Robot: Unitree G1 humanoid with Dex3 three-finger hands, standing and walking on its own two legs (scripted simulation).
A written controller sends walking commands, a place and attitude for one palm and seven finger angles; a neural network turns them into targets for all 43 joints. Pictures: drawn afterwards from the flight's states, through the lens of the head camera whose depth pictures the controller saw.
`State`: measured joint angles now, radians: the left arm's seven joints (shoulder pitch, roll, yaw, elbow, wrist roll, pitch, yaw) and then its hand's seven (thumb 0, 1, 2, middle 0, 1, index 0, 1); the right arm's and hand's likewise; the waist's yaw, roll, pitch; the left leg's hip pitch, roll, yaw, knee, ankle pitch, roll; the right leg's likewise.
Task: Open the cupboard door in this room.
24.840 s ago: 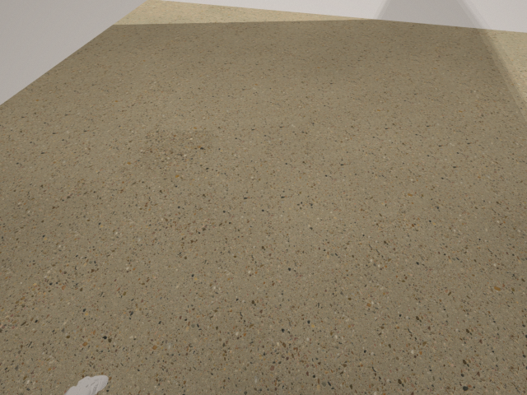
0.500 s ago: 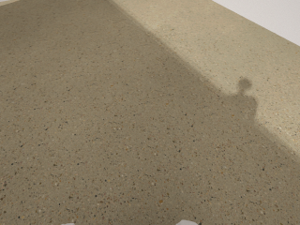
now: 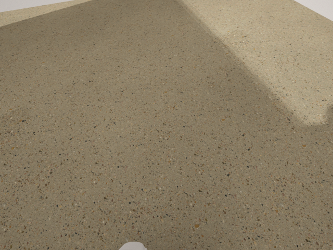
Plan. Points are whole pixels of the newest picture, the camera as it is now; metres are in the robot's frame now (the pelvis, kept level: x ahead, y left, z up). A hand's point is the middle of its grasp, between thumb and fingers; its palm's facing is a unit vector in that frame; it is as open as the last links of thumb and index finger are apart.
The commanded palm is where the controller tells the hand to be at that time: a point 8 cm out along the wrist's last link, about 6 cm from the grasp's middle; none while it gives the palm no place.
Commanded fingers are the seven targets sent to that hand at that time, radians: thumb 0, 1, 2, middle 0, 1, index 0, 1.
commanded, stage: turn or walk to find it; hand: left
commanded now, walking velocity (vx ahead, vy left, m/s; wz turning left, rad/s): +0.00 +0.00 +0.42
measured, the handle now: out of the picture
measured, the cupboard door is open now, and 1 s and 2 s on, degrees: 0 0 0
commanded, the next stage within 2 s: stand and wait in 1.52 s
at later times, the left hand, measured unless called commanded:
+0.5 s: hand out of the picture +0.03 +0.23 -0.16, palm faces +0.21 -0.94 -0.25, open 7.4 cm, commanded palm none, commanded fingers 0.00 0.90 0.90 -0.20 -0.30 -0.20 -0.30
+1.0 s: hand out of the picture -0.10 +0.19 -0.17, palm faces +0.46 -0.85 -0.25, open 7.4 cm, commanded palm none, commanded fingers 0.00 0.90 0.90 -0.20 -0.30 -0.20 -0.30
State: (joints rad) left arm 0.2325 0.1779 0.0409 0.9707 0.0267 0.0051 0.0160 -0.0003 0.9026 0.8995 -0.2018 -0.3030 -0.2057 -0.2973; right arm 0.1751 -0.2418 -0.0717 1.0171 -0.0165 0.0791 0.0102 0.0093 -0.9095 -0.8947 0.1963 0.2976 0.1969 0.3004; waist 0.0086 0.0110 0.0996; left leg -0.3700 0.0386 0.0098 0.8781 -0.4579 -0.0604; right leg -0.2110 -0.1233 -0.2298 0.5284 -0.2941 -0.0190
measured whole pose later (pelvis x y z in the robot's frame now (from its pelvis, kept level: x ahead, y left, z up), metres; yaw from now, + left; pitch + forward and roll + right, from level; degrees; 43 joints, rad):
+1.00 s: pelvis -0.03 +0.00 -0.01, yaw +25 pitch +0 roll +1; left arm 0.26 0.20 0.05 0.99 0.03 0.01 0.02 0.00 0.90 0.90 -0.20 -0.30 -0.21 -0.30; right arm 0.13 -0.24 -0.06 1.00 -0.01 0.06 0.01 0.01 -0.91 -0.89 0.20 0.30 0.20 0.30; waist 0.02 -0.01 0.10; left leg -0.30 0.03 0.05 0.68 -0.40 -0.05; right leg -0.22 -0.14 -0.26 0.57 -0.33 0.00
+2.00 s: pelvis -0.07 -0.02 -0.01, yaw +51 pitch +0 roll +0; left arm 0.24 0.25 0.07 0.99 0.02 0.06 0.02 0.00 0.90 0.90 -0.20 -0.30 -0.20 -0.30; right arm 0.14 -0.22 -0.06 0.96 -0.02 0.03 0.01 0.01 -0.91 -0.89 0.20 0.30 0.20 0.30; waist 0.02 -0.05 0.10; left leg -0.27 0.01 0.05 0.61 -0.33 0.01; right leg -0.37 -0.16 -0.16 0.87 -0.52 0.06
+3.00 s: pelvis -0.08 -0.04 +0.00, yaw +81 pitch +0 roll -1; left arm 0.19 0.26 0.07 0.97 0.01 0.06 0.01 0.00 0.90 0.90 -0.20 -0.30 -0.20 -0.30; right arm 0.13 -0.20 -0.04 0.95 -0.02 0.03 0.00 0.01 -0.90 -0.89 0.20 0.30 0.20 0.30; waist 0.02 -0.02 0.09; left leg -0.23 -0.01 -0.01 0.48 -0.25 0.04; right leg -0.47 -0.10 -0.05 1.07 -0.42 0.09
